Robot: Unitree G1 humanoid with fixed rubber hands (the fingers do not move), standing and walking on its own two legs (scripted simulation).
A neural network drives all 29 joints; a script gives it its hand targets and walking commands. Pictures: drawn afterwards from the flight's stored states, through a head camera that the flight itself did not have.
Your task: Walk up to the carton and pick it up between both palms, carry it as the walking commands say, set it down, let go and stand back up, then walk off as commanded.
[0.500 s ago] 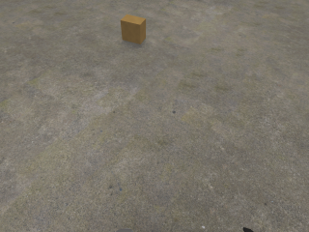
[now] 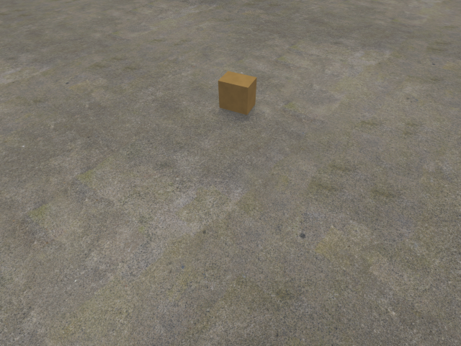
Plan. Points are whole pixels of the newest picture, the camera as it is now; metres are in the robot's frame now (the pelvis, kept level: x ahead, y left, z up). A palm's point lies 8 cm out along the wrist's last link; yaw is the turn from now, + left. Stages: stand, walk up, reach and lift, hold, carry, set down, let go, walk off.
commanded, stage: walk up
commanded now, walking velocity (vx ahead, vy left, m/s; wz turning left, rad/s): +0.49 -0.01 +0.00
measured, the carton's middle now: (237, 92) +1.92 -0.11 -0.65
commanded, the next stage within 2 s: none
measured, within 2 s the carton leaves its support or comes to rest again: neither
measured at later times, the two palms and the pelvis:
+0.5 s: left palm (138, 235) +0.41 +0.24 -0.13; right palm (357, 309) +0.21 -0.24 -0.13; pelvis +0.28 +0.01 -0.02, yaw +1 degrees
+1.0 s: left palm (125, 188) +0.56 +0.30 -0.13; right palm (312, 203) +0.45 -0.20 -0.09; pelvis +0.49 +0.06 +0.02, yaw +0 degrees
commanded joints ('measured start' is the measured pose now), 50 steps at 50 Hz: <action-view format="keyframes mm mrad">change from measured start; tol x32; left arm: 1 -151 214 71 -78 31 -18 -2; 17 -340 47 -9 -169 12 -30 -32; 24 350 335 82 54 37 -36 22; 50 -270 72 4 -94 24 -17 -37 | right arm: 1 169 -65 -19 -17 -16 3 17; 50 292 -147 -55 20 -29 -43 -40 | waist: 1 -103 -221 145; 4 -209 420 89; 19 -11 215 -121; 23 228 -314 -352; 32 -19 -253 193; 40 -141 347 56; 50 -86 200 -28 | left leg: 1 125 0 201 -312 186 -126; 4 348 311 -440 -698 -252 -16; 6 351 384 -634 -753 54 55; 11 592 240 -281 -427 982 55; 19 311 158 -18 -410 1169 16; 21 94 121 12 -141 1009 -29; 24 -403 -47 2 496 -120 -44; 37 237 -16 225 -307 147 -123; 40 363 439 -552 -812 -361 40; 50 414 263 -172 -623 488 56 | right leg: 1 -262 -137 87 -270 -239 -48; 4 -575 81 10 512 -314 4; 8 -690 17 154 706 -133 -2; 15 -661 42 83 304 -63 15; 20 -57 127 -43 -104 157 -10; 24 552 -411 643 -210 243 -253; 31 -329 -229 272 -472 -242 -106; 37 -365 -98 151 -244 -292 -46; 40 -624 66 78 535 -205 -4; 50 -561 23 81 260 18 34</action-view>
